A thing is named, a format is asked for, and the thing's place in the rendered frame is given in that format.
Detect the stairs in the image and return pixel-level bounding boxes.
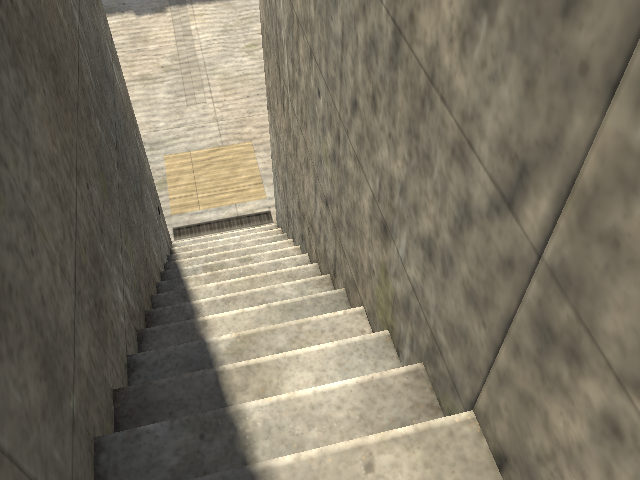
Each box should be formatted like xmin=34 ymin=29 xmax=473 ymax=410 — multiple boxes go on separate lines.
xmin=94 ymin=224 xmax=444 ymax=480

